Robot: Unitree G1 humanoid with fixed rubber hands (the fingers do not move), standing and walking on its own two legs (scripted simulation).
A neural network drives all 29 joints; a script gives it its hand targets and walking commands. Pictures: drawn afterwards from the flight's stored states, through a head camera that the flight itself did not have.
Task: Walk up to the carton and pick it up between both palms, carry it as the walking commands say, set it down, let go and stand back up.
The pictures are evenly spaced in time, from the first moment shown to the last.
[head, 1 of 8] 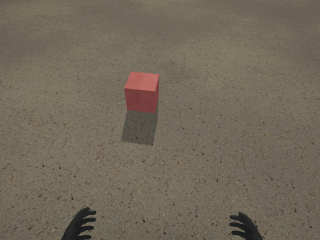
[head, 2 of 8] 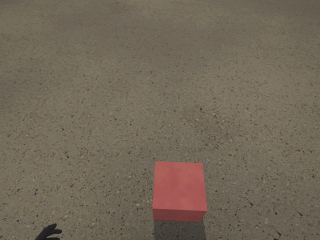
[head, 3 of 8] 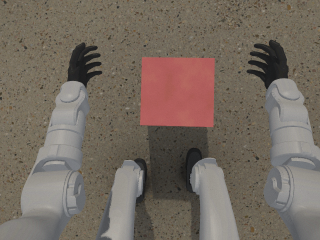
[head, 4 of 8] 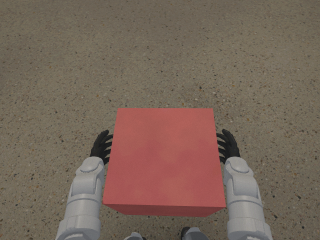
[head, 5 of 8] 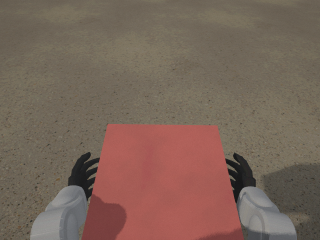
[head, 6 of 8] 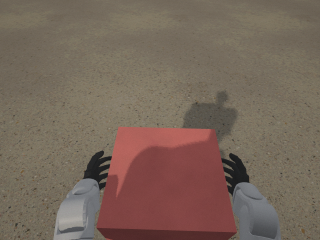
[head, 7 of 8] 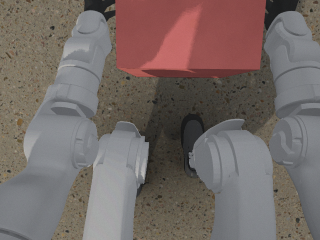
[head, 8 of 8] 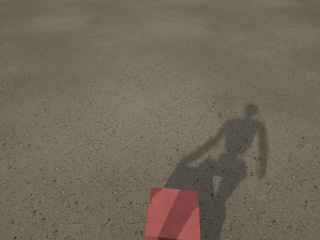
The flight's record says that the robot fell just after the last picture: no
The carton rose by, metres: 0.68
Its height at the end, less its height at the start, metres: +0.00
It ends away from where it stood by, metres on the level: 1.16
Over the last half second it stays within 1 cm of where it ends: yes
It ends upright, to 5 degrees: yes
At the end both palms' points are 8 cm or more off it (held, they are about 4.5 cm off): yes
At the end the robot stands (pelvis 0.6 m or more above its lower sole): yes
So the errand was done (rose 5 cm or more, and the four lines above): yes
